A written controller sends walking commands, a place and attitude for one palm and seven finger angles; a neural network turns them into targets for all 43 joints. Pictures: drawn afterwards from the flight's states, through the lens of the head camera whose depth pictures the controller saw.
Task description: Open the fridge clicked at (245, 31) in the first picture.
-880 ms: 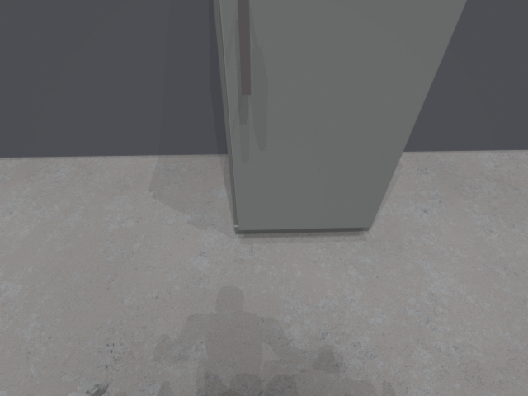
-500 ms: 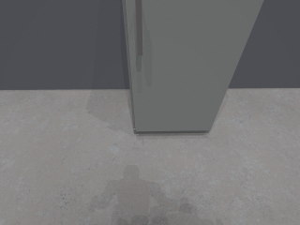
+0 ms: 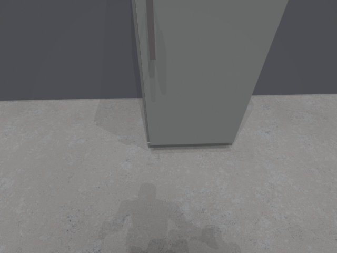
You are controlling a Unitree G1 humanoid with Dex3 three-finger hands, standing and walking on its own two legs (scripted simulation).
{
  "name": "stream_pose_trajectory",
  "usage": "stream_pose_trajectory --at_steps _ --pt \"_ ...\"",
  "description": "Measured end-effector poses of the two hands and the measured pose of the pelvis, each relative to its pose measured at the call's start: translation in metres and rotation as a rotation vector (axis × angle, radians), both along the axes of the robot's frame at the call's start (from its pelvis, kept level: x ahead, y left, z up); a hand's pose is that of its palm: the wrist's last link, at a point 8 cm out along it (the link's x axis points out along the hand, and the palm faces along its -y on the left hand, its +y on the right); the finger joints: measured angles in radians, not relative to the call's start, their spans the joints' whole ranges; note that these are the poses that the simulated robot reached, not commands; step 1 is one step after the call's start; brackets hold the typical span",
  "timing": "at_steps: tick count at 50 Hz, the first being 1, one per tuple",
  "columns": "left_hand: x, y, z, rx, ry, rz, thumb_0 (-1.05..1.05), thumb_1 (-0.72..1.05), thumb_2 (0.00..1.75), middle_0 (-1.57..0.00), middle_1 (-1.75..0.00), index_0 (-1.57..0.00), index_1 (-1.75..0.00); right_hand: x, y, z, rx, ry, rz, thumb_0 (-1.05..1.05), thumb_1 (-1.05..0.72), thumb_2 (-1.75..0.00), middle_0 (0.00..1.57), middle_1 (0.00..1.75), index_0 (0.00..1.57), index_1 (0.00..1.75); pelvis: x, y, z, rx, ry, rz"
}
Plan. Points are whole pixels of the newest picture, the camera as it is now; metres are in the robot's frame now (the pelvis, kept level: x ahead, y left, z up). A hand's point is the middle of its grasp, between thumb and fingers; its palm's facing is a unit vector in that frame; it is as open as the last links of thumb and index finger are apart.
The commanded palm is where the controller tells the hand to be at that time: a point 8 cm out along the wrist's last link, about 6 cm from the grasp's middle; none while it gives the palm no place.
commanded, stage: look at it before walking up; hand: left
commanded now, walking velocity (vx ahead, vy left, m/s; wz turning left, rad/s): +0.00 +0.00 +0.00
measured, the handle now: (151, 26) +0.90 +0.12 +0.15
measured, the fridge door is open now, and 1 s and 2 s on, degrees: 0 0 0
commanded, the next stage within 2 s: take the last steps up to it in 0.56 s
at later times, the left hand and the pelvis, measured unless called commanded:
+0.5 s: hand out of the picture +0.08 +0.25 -0.15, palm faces -0.02 -0.94 -0.34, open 7.4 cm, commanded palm none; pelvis +0.01 +0.00 +0.00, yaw +0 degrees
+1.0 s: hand out of the picture +0.04 +0.19 -0.19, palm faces +0.01 -0.98 -0.20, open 7.4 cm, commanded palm none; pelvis +0.06 +0.00 -0.01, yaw +0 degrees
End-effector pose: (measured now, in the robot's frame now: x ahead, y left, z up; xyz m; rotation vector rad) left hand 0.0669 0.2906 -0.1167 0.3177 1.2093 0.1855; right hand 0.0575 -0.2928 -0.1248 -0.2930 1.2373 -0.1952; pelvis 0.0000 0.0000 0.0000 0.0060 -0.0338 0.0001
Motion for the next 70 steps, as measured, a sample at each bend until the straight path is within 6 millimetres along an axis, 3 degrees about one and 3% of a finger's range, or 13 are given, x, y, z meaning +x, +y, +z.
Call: stream_pose_trajectory --at_steps 13,37,43,53,57,62,65,70 --pt "0.011 -0.001 0.002 -0.001 -0.019 -0.005 0.0 0.91 0.9 -0.21 -0.3 -0.2 -0.3 0.012 0.001 0.002 0.001 -0.022 0.007 0.0 -0.9 -0.9 0.21 0.3 0.2 0.3 0.004 -0.001 0.001 0.0 0.003 -0.001" --pt "0.012 0.0 0.001 0.004 -0.003 0.013 0.0 0.91 0.9 -0.21 -0.3 -0.2 -0.3 0.031 0.002 0.005 -0.006 -0.035 0.021 0.0 -0.9 -0.9 0.21 0.3 0.2 0.3 0.013 0.0 0.002 -0.001 0.004 0.001" --pt "-0.002 -0.018 -0.015 -0.049 0.05 0.035 0.0 0.91 0.9 -0.2 -0.3 -0.2 -0.3 0.019 0.021 -0.009 0.044 0.013 0.006 0.0 -0.91 -0.9 0.2 0.3 0.2 0.3 0.027 -0.001 -0.003 -0.002 0.009 -0.002" --pt "-0.035 -0.061 -0.047 -0.162 0.226 0.127 0.0 0.91 0.9 -0.2 -0.3 -0.2 -0.3 -0.003 0.055 -0.036 0.119 0.178 -0.062 0.0 -0.91 -0.9 0.2 0.3 0.2 0.3 0.077 -0.003 -0.02 -0.018 0.038 0.01" --pt "-0.044 -0.069 -0.053 -0.185 0.263 0.197 0.0 0.91 0.9 -0.2 -0.3 -0.2 -0.3 0.016 0.065 -0.038 0.112 0.231 -0.045 0.0 -0.91 -0.9 0.2 0.3 0.2 0.3 0.099 0.003 -0.025 -0.035 0.038 0.047" --pt "-0.057 -0.066 -0.059 -0.218 0.388 0.24 0.0 0.91 0.9 -0.2 -0.3 -0.2 -0.3 0.088 0.081 -0.037 0.086 0.112 -0.019 0.01 -0.91 -0.9 0.2 0.3 0.2 0.3 0.13 0.023 -0.032 -0.022 0.03 0.029" --pt "-0.036 -0.056 -0.057 -0.224 0.447 0.215 0.0 0.91 0.9 -0.2 -0.3 -0.2 -0.3 0.116 0.091 -0.031 0.079 0.014 -0.055 0.0 -0.91 -0.9 0.2 0.3 0.2 0.3 0.151 0.032 -0.028 -0.018 0.015 -0.001" --pt "0.058 -0.036 -0.048 -0.205 0.293 0.168 0.01 0.91 0.9 -0.2 -0.3 -0.2 -0.3 0.122 0.109 -0.016 0.105 0.064 -0.081 0.0 -0.91 -0.9 0.2 0.3 0.2 0.3 0.187 0.032 -0.009 -0.032 0.016 0.01"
